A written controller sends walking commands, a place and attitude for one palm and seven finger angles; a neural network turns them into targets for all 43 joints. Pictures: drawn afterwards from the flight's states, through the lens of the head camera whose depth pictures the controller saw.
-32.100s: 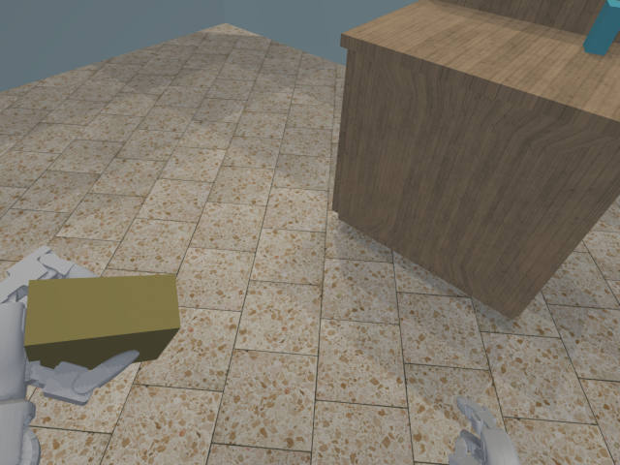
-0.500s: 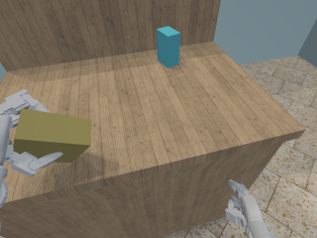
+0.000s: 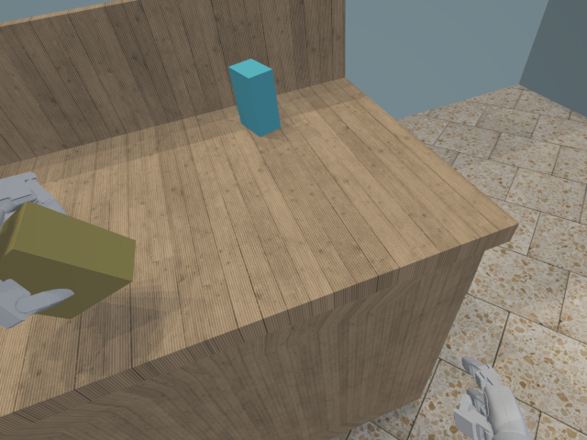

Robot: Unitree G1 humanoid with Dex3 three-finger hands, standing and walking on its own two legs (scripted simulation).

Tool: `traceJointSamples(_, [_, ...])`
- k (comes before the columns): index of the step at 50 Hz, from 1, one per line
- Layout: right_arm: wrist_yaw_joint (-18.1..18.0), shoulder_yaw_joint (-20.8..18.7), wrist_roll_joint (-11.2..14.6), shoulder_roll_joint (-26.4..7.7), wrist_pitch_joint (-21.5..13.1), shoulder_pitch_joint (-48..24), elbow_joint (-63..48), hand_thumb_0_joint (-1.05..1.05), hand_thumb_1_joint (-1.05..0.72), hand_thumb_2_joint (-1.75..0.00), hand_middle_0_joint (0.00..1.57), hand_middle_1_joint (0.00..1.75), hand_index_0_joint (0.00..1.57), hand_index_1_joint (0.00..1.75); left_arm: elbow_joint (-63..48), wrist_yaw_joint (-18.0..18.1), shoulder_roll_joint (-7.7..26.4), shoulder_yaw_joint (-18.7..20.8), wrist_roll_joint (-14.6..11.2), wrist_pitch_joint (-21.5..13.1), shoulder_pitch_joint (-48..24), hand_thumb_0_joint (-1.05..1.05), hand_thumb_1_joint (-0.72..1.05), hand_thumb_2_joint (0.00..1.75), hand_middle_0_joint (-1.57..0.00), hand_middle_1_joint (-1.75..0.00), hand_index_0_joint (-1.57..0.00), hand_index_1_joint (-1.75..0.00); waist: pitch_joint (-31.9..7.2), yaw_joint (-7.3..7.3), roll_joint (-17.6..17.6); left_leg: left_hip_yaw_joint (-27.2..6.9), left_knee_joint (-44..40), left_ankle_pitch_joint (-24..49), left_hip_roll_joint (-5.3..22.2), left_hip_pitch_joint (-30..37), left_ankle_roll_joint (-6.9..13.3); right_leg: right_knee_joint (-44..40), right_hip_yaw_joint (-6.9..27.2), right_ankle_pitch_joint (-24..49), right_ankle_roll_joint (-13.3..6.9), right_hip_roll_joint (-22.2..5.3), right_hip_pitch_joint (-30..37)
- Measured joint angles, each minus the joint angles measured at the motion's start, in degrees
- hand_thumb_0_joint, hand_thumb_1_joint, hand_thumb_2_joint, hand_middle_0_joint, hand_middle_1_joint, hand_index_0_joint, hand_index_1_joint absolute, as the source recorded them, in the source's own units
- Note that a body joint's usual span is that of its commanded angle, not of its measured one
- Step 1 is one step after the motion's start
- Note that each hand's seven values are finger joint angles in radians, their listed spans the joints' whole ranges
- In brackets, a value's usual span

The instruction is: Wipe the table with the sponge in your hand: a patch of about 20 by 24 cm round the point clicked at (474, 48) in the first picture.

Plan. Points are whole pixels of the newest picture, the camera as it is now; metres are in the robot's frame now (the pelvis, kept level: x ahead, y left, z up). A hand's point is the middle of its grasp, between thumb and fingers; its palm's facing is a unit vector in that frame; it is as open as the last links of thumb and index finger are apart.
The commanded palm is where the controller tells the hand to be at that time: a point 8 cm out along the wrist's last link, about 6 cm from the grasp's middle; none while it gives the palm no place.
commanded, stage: turn the palm down, sponge in hand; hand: left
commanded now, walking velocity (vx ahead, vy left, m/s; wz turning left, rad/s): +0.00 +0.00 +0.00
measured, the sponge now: (69, 272) +0.24 +0.28 +0.18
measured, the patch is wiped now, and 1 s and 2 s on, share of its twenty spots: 0.10 0.10 0.10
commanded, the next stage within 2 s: move the sponge above the wiping area in 1.30 s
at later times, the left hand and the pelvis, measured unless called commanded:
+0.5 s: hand out of the picture +0.22 +0.35 +0.25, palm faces +0.35 -0.21 -0.91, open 9.9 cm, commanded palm +0.16 +0.34 +0.31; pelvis -0.03 +0.05 +0.01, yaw +1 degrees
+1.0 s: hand out of the picture +0.20 +0.33 +0.25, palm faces +0.34 -0.10 -0.93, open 9.9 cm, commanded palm +0.14 +0.32 +0.33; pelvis -0.04 +0.04 +0.02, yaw +1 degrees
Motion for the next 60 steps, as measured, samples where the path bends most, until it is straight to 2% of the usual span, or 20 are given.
traceJointSamples(6, [-1.1,-0.6,0.8,-0.7,0.3,-0.2,-0.2,0.01,-0.9,-0.9,0.2,0.3,0.2,0.3,-4.6,-0.4,1.9,0.6,2.1,3.0,0.8,0.0,-0.49,1.05,-0.79,-1.34,-0.75,-1.39,-0.1,0.48,0.1,0.4,-1.5,-0.6,-0.4,0.2,0.2,-1.0,0.2,0.3,0.9,-0.5,-0.1])
traceJointSamples(11, [-1.6,-0.2,1.2,0.0,0.1,-2.1,-0.7,0.01,-0.91,-0.9,0.19,0.3,0.2,0.3,-5.7,-0.4,2.1,-1.6,5.1,6.3,-1.4,0.0,-0.49,1.05,-0.79,-1.34,-0.76,-1.39,-0.1,1.53,0.5,0.8,-2.2,0.3,-0.9,-0.2,0.9,-2.0,0.6,1.4,1.9,-1.2,-0.3])
traceJointSamples(19, [-1.8,3.0,2.0,2.1,0.0,-6.2,-0.5,0.01,-0.9,-0.9,0.2,0.3,0.2,0.3,-4.0,-1.2,0.0,-9.7,13.3,13.0,-9.5,0.0,-0.49,1.05,-0.79,-1.34,-0.76,-1.39,0.2,3.19,0.9,0.9,-5.1,3.0,-2.4,1.2,2.5,-5.1,0.6,3.8,3.5,-2.7,1.4])
traceJointSamples(23, [-3.1,2.8,2.8,3.2,0.8,-7.4,1.1,0.01,-0.9,-0.9,0.2,0.3,0.15,0.28,-2.6,-2.7,-0.2,-13.5,18.0,15.9,-14.1,0.0,-0.49,1.05,-0.8,-1.34,-0.76,-1.39,1.0,3.77,0.5,1.1,-7.3,4.6,-2.9,3.0,3.0,-6.9,0.9,5.2,4.0,-3.3,3.0])
traceJointSamples(26, [-2.6,3.9,2.9,3.1,1.0,-8.3,2.0,0.01,-0.9,-0.9,0.2,0.3,0.14,0.28,-1.8,-3.7,0.0,-15.2,20.8,17.2,-17.1,0.0,-0.49,1.05,-0.8,-1.34,-0.76,-1.39,1.7,3.82,0.1,1.4,-9.0,5.7,-3.2,4.2,3.3,-7.9,1.2,6.2,4.2,-3.6,3.9])
traceJointSamples(30, [-2.2,4.3,2.7,3.3,1.5,-9.3,2.7,0.01,-0.9,-0.9,0.2,0.3,0.13,0.27,-2.0,-4.8,0.0,-16.4,23.4,18.3,-19.6,0.0,-0.49,1.05,-0.8,-1.34,-0.76,-1.39,2.2,3.7,0.0,1.8,-10.7,7.0,-3.4,5.3,3.5,-9.1,1.6,7.2,4.4,-3.9,4.6])
traceJointSamples(43, [-0.7,5.1,2.7,3.0,2.7,-11.0,3.5,0.01,-0.9,-0.9,0.2,0.3,0.16,0.28,-0.3,-4.7,-0.6,-16.9,27.5,19.1,-21.0,0.0,-0.49,1.05,-0.8,-1.34,-0.76,-1.39,2.1,4.36,1.1,1.7,-12.5,8.8,-3.0,5.8,2.7,-9.6,1.5,8.3,3.6,-3.4,4.4])
traceJointSamples(51, [-0.5,5.5,2.2,2.9,1.8,-10.9,3.9,0.01,-0.9,-0.9,0.2,0.3,0.19,0.3,0.9,-4.4,-2.8,-20.1,29.3,18.2,-19.9,0.0,-0.49,1.05,-0.8,-1.34,-0.76,-1.39,2.5,4.93,1.6,0.8,-11.7,8.4,-2.1,6.2,1.7,-9.2,0.6,8.0,2.5,-2.6,5.1])
traceJointSamples(55, [-0.6,5.6,1.6,3.2,1.4,-10.9,4.2,0.01,-0.9,-0.9,0.2,0.3,0.21,0.31,1.3,-4.2,-2.3,-21.2,30.0,17.3,-20.6,0.0,-0.49,1.05,-0.8,-1.34,-0.76,-1.38,2.5,4.97,1.9,0.7,-11.5,8.0,-1.7,6.7,1.3,-9.0,0.5,7.7,2.0,-2.1,5.6])
traceJointSamples(60, [-0.3,5.7,1.6,3.4,1.4,-10.8,4.2,0.01,-0.9,-0.9,0.2,0.3,0.22,0.31,2.8,-4.1,-1.3,-20.2,30.3,16.7,-22.0,0.0,-0.49,1.05,-0.8,-1.34,-0.76,-1.38,1.9,4.64,2.5,0.7,-11.7,7.7,-1.2,7.0,0.8,-9.4,0.7,7.6,1.6,-1.6,5.8])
